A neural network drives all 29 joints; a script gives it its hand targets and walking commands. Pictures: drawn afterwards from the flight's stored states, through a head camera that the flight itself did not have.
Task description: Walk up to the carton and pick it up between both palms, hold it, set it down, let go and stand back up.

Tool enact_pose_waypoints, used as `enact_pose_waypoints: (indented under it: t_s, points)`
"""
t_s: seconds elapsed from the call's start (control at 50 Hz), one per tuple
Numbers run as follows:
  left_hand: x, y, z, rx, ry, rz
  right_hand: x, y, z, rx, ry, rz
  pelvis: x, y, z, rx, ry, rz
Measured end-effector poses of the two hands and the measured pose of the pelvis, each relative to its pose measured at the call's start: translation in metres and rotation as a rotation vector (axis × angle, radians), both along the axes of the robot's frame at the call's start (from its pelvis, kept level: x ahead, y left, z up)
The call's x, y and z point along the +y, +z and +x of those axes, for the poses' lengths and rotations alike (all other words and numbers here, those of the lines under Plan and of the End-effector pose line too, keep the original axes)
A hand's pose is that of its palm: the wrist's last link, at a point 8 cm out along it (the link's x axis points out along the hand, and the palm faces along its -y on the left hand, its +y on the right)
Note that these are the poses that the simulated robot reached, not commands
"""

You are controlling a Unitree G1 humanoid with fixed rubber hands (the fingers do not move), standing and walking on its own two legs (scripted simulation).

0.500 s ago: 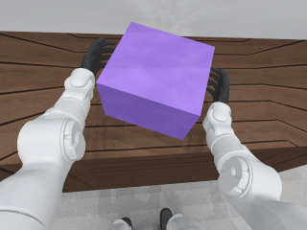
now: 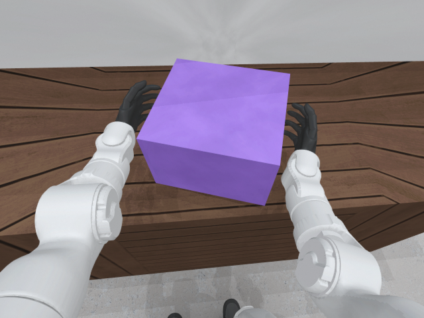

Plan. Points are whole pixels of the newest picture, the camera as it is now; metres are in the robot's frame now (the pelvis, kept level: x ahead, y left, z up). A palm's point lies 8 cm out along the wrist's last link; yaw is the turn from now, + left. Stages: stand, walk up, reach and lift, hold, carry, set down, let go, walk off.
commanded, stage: reach and lift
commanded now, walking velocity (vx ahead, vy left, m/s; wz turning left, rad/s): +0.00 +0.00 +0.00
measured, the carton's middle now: (220, 130) +0.47 -0.06 +0.01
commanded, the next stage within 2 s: none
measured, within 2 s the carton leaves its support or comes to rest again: neither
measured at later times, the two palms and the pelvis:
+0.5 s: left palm (125, 114) +0.44 +0.12 +0.12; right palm (323, 143) +0.36 -0.21 +0.10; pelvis -0.01 +0.00 +0.01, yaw +0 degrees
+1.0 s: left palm (107, 103) +0.43 +0.14 +0.15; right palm (320, 128) +0.37 -0.20 +0.14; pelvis +0.00 -0.01 +0.02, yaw +0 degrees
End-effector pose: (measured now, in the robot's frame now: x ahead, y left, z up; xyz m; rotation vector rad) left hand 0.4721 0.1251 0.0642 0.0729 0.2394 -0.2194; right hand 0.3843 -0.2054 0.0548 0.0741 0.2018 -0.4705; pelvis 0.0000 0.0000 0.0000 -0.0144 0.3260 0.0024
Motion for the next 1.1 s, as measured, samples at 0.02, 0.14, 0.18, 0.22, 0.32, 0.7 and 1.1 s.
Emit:
enact_pose_waypoints:
  t_s: [0.02,0.14,0.18,0.22,0.32,0.7,1.1]
  points:
    - [-0.001,0.000,-0.002,0.001,0.001,0.002,-0.001,0.002,-0.001,-0.004,0.000,0.002,0.000,0.000,-0.001,-0.003,-0.002,0.003]
    - [-0.003,0.009,-0.015,-0.010,0.003,0.016,-0.003,0.012,-0.011,-0.017,0.006,0.004,-0.001,0.003,-0.008,-0.029,-0.007,0.018]
    - [-0.003,0.013,-0.018,-0.010,0.003,0.022,-0.004,0.016,-0.015,-0.016,0.009,0.007,-0.001,0.003,-0.010,-0.041,-0.008,0.021]
    - [-0.003,0.020,-0.021,-0.026,0.001,0.026,-0.004,0.022,-0.018,-0.030,0.009,0.013,-0.001,0.004,-0.012,-0.053,-0.009,0.023]
    - [-0.005,0.036,-0.027,-0.048,0.002,0.024,-0.005,0.036,-0.024,-0.053,0.007,0.021,-0.002,0.005,-0.016,-0.081,-0.009,0.024]
    - [0.002,0.076,-0.030,-0.060,0.046,0.051,-0.003,0.067,-0.015,-0.064,0.066,0.056,-0.011,0.011,-0.004,-0.178,-0.012,0.039]
    - [0.018,0.092,-0.049,-0.059,0.078,0.045,0.012,0.085,-0.022,-0.077,0.096,0.044,-0.005,0.016,0.003,-0.263,-0.012,0.031]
